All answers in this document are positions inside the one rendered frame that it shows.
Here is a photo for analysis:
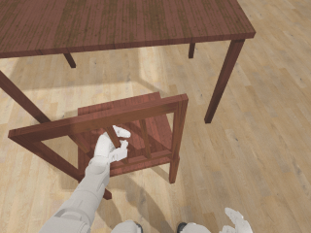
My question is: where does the robot right foot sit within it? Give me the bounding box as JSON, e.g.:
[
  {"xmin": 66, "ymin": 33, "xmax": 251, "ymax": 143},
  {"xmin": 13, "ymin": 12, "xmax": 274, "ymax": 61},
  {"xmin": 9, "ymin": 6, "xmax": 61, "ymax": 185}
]
[{"xmin": 177, "ymin": 222, "xmax": 187, "ymax": 233}]

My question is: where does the robot left hand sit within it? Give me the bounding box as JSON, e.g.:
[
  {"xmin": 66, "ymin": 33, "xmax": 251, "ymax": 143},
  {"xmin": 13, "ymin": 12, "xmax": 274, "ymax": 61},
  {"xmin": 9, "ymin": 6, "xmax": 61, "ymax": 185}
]
[{"xmin": 93, "ymin": 125, "xmax": 131, "ymax": 163}]

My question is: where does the robot left upper arm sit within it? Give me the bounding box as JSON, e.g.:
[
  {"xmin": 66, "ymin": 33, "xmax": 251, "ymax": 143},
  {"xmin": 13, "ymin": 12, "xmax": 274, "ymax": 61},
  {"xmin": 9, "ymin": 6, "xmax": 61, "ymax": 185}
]
[{"xmin": 41, "ymin": 216, "xmax": 91, "ymax": 233}]

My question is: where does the left robot thigh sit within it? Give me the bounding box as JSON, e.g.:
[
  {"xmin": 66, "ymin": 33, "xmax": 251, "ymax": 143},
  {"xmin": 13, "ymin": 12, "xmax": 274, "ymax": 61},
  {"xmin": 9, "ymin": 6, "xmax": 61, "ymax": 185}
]
[{"xmin": 111, "ymin": 221, "xmax": 141, "ymax": 233}]

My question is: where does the table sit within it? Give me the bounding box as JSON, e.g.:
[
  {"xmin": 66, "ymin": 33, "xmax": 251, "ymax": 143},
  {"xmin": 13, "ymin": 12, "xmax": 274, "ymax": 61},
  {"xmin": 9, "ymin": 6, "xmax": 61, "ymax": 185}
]
[{"xmin": 0, "ymin": 0, "xmax": 257, "ymax": 124}]

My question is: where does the chair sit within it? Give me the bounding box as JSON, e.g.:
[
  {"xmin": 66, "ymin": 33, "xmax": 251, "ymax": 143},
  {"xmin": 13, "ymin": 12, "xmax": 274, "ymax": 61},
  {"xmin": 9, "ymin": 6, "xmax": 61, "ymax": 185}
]
[{"xmin": 8, "ymin": 91, "xmax": 189, "ymax": 200}]

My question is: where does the robot right hand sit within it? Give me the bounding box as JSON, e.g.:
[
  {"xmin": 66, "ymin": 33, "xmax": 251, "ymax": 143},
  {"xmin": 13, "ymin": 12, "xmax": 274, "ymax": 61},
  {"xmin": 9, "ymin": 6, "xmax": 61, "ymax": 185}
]
[{"xmin": 219, "ymin": 207, "xmax": 253, "ymax": 233}]

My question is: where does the robot left forearm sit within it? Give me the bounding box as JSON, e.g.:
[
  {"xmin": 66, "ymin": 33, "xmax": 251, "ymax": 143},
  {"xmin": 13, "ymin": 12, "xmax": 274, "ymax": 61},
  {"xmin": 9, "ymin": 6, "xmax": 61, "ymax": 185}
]
[{"xmin": 38, "ymin": 155, "xmax": 110, "ymax": 233}]

